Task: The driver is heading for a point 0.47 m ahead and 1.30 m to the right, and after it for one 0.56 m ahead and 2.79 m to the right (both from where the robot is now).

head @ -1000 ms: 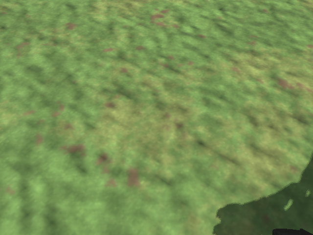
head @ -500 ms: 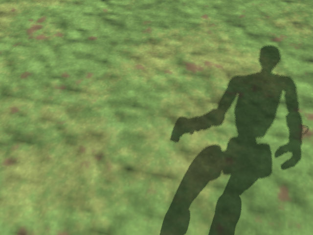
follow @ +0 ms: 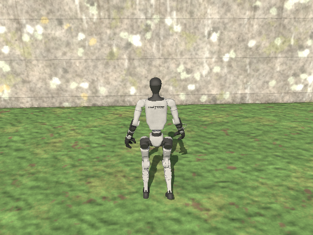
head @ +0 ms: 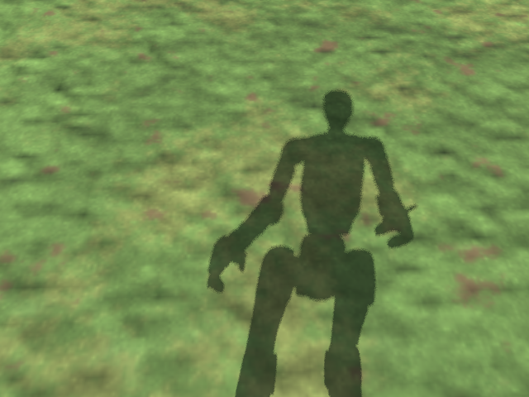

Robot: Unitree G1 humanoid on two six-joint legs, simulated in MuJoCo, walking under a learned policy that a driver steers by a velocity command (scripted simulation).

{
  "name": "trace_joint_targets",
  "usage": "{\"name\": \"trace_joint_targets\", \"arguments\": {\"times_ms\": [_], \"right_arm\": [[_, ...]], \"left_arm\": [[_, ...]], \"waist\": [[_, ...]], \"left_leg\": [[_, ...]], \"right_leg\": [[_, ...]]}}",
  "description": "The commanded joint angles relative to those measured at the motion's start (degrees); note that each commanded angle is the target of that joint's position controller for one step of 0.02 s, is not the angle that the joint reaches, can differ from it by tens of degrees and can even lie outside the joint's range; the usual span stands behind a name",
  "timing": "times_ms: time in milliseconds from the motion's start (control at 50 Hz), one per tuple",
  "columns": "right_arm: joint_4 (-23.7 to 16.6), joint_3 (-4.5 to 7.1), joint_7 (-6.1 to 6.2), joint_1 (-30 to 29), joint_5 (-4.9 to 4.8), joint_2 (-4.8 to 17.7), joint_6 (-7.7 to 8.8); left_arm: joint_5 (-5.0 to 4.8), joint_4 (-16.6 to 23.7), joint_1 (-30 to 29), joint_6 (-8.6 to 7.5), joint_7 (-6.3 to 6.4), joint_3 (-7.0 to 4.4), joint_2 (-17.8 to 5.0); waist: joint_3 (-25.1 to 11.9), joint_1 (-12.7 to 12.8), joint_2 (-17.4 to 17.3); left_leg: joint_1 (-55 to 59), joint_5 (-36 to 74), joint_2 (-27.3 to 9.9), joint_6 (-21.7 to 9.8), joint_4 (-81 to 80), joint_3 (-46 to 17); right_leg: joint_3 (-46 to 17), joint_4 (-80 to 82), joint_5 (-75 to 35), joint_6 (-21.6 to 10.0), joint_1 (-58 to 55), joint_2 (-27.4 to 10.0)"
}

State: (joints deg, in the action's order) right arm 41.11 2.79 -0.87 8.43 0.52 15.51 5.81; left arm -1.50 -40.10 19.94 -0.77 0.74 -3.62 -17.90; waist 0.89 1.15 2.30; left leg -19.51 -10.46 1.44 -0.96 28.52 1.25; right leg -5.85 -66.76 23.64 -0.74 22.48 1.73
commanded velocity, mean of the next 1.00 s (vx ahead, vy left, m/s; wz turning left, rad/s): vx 0.50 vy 0.00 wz -0.60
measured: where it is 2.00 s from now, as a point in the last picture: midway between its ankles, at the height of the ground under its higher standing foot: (461, 262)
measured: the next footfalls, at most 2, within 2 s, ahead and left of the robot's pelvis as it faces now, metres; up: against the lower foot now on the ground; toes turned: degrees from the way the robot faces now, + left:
right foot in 0.40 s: +0.35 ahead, -0.18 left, +0.00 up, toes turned -17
left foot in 0.88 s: +0.69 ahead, -0.10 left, +0.00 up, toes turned -35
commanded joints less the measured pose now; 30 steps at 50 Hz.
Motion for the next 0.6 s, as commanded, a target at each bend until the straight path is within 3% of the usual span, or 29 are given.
{"name": "trace_joint_targets", "arguments": {"times_ms": [20, 60, 120, 220, 300, 340, 360, 380, 400, 420, 440, 460, 480, 500, 540, 600], "right_arm": [[-1.18, 1.68, 0.56, 3.69, 0.3, 5.84, 0.19], [-0.19, 2.03, 0.6, 3.94, -0.16, 6.57, 0.63], [1.2, 2.76, 0.72, 4.55, -0.13, 8.71, 0.72], [2.95, 3.02, 1.0, 5.88, -0.59, 10.66, -0.18], [4.58, 3.68, 0.99, 8.39, -1.75, 12.81, -1.41], [4.58, 4.27, 1.31, 8.11, -2.37, 14.66, -2.1], [4.47, 4.53, 1.52, 7.86, -2.64, 15.45, -2.52], [4.18, 4.26, 1.75, 7.13, -2.81, 14.84, -2.81], [3.33, 3.13, 1.94, 8.22, -1.29, 12.11, -2.58], [-0.37, 0.39, 1.11, 13.34, 1.02, 3.78, -1.23], [-0.83, 1.06, 0.32, 7.56, -0.93, 8.95, 0.76], [-2.63, 1.74, -0.08, 2.21, -2.92, 11.42, 1.77], [-2.63, 1.34, 0.19, 1.56, -2.32, 10.47, 2.34], [-1.97, 1.51, 0.59, 1.71, -0.81, 10.36, 2.4], [-1.5, 1.87, 0.53, 3.56, -0.09, 10.47, 1.24], [-1.92, 1.24, 0.64, 1.7, 0.62, 7.94, -0.13]], "left_arm": [[-0.17, 6.17, -3.06, -0.57, -0.43, -1.91, -5.53], [-0.22, 6.79, -3.91, -0.03, -0.68, -1.46, -3.45], [0.2, 8.07, -7.01, 0.07, -0.94, -1.01, -2.41], [0.2, 9.57, -14.7, -0.91, -2.69, -0.22, -1.02], [-0.01, 11.8, -19.19, -0.88, -3.96, -0.37, -1.67], [0.42, 11.99, -17.03, -0.58, -4.1, -1.38, -3.62], [0.57, 11.11, -12.49, -0.31, -3.95, -2.38, -5.39], [0.41, 8.66, -3.34, -0.03, -3.43, -4.03, -7.97], [0.05, 6.19, 6.45, 0.65, -2.26, -5.85, -12.1], [-0.44, 7.04, 3.23, 0.06, -1.92, -6.23, -18.47], [-0.11, 8.69, 5.02, -1.01, -2.32, -4.82, -13.47], [0.43, 7.67, 3.2, -1.95, -2.54, -3.79, -10.52], [0.37, 7.55, 0.14, -2.41, -2.52, -3.36, -9.34], [0.61, 7.98, -3.57, -2.48, -2.4, -2.88, -7.92], [1.5, 8.89, -6.65, -2.64, -1.98, -2.27, -6.66], [0.99, 7.41, -5.42, -2.93, -0.94, -2.5, -7.66]], "waist": [[-0.64, -2.72, -9.59], [0.14, -2.39, -9.1], [0.8, -2.7, -6.98], [2.56, -5.32, -5.65], [4.19, -5.76, -5.76], [1.66, -3.23, -7.41], [-1.36, -0.22, -7.94], [-6.08, 5.01, -6.67], [-11.4, 8.94, -1.17], [-16.05, 0.74, 14.39], [-22.5, 5.67, 7.66], [-13.59, 5.96, 4.72], [-8.68, 3.43, 0.45], [-5.8, 1.02, -1.23], [-4.47, -1.92, 0.44], [-2.47, -2.13, -0.36]], "left_leg": [[14.99, -1.95, -15.83, -8.09, -16.23, -17.45], [13.39, 1.91, -15.9, -9.15, -18.37, -12.88], [14.69, 8.28, -16.89, -10.29, -19.91, -7.64], [16.53, 13.79, -15.25, -8.13, -19.83, 2.52], [22.12, 19.96, -17.31, -6.72, -17.5, 5.89], [24.56, 38.72, -17.46, -5.57, -10.55, 8.2], [24.51, 47.54, -16.98, -4.9, -3.07, 9.43], [20.03, 48.72, -15.25, -3.31, 8.53, 11.17], [5.89, 31.35, -13.03, -0.92, 25.77, 11.0], [-19.3, -22.24, -1.08, 2.33, 45.59, 5.94], [-24.97, -23.38, -0.87, 1.66, 51.44, -6.51], [-28.95, -17.3, -3.37, 0.63, 49.94, -6.42], [-26.56, -12.22, -5.75, 0.2, 44.75, -6.22], [-22.85, -9.53, -7.26, 0.71, 39.91, -6.18], [-16.98, -6.66, -8.26, 1.83, 35.66, -6.43], [-15.79, -2.5, -7.25, 4.57, 28.06, -4.7]], "right_leg": [[-1.26, -1.23, -5.06, 0.63, 17.02, -7.1], [-0.12, 1.27, -6.49, 1.01, 17.29, -7.83], [0.12, 7.69, -12.16, 1.82, 19.77, -8.52], [4.44, 22.97, -24.5, 0.82, 16.12, -7.4], [7.38, 29.48, -20.83, -1.7, 14.62, -5.99], [10.37, 30.64, -14.88, -4.08, 8.83, -2.64], [11.84, 31.32, -12.75, -5.64, 2.4, -0.29], [12.32, 34.76, -16.07, -7.81, -10.63, 2.1], [2.78, 35.35, -16.38, -10.83, -28.74, -2.76], [-30.83, 41.31, -5.75, -21.27, -44.9, -17.59], [-42.01, 49.21, 2.66, -22.89, -46.58, -20.64], [-33.75, 50.44, -1.7, -19.81, -40.68, -19.01], [-26.83, 50.32, -8.05, -17.93, -32.33, -16.44], [-21.71, 50.57, -15.07, -16.55, -25.11, -14.21], [-17.56, 52.69, -23.29, -16.32, -17.39, -12.02], [-12.66, 53.97, -28.94, -16.6, -11.03, -10.18]]}}
Keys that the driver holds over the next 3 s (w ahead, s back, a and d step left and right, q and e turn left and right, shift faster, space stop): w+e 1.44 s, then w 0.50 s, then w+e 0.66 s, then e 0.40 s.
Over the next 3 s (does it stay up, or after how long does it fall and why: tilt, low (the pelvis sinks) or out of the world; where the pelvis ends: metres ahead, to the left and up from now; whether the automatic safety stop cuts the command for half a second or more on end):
stays up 1.12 -1.07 -0.01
